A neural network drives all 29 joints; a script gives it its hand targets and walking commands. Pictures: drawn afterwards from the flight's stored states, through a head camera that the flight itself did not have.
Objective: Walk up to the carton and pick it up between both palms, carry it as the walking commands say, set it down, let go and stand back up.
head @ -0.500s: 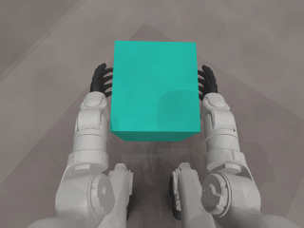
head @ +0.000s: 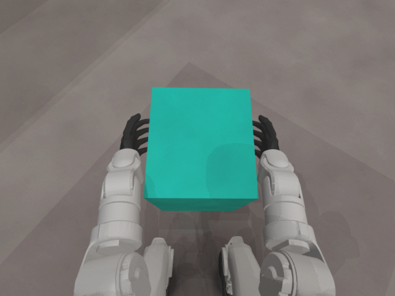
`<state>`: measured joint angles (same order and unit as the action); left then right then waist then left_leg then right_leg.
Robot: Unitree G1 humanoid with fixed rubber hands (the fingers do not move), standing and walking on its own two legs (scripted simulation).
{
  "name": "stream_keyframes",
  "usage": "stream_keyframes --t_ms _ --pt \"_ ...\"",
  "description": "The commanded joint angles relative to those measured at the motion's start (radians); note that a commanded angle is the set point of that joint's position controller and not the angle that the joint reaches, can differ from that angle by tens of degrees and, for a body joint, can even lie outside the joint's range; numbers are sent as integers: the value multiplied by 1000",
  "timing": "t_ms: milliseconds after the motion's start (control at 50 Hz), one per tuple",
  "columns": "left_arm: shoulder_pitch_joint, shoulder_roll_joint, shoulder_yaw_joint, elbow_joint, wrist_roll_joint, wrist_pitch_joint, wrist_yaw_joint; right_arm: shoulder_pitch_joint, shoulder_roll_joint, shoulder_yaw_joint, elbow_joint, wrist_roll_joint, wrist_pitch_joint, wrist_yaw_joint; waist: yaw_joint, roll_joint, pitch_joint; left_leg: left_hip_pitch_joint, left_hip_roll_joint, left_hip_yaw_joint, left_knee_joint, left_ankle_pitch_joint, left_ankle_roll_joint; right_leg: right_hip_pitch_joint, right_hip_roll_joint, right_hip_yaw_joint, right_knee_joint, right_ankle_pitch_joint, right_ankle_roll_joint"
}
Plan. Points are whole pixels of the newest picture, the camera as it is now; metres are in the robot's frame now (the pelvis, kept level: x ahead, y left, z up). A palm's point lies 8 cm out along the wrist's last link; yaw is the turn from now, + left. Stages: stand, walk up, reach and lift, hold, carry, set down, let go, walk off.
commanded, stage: reach and lift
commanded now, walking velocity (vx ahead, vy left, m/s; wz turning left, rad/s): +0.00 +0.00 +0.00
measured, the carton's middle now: (199, 159) +0.41 +0.00 -0.11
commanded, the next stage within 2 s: none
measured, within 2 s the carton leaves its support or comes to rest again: neither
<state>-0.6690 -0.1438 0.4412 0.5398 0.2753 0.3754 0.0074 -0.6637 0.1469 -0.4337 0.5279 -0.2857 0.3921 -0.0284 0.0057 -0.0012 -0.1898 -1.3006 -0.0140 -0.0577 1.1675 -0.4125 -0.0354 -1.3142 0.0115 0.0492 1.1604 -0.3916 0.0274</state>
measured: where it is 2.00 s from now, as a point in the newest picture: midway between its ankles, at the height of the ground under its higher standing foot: (195, 288)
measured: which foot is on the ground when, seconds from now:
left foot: down 0.00-1.00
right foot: down 0.00-1.00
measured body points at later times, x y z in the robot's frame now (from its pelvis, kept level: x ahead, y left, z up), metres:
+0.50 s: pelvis +0.02 +0.00 +0.06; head +0.14 +0.00 +0.50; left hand +0.39 +0.14 +0.03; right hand +0.39 -0.14 +0.03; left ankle +0.06 +0.14 -0.62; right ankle +0.07 -0.13 -0.62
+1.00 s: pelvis +0.03 +0.00 +0.11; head +0.09 +0.00 +0.55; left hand +0.37 +0.15 +0.10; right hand +0.37 -0.14 +0.10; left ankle +0.06 +0.14 -0.62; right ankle +0.07 -0.13 -0.62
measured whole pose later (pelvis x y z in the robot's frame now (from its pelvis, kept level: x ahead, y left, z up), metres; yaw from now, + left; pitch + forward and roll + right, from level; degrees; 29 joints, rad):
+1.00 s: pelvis +0.03 +0.00 +0.11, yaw +0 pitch +7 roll +0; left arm -0.40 -0.19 0.35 0.41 0.32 0.48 -0.02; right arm -0.39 0.19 -0.34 0.40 -0.31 0.49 0.00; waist 0.01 0.01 -0.02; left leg -0.44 0.00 -0.06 0.53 -0.22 -0.02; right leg -0.45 0.00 0.05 0.52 -0.20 0.02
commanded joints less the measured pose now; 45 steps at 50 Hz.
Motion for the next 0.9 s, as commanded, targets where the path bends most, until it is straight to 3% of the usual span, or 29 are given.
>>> stream_keyframes --t_ms 0,480,880 --pt "-582 -1051 -599 64 -152 -14 -262 -602 1070 618 40 165 -32 266 3 -5 -747 425 -152 55 -162 255 24 503 153 -47 -148 262 -10" --pt "-402 -1041 -623 12 -122 6 -291 -427 1057 644 -15 141 -15 284 10 -8 -547 748 -126 26 -439 353 30 800 127 -13 -428 352 -15" --pt "-255 -1021 -670 -70 -124 65 -271 -288 1005 683 -98 159 45 272 3 0 -356 1013 -104 12 -658 424 22 1095 108 -1 -651 418 -15"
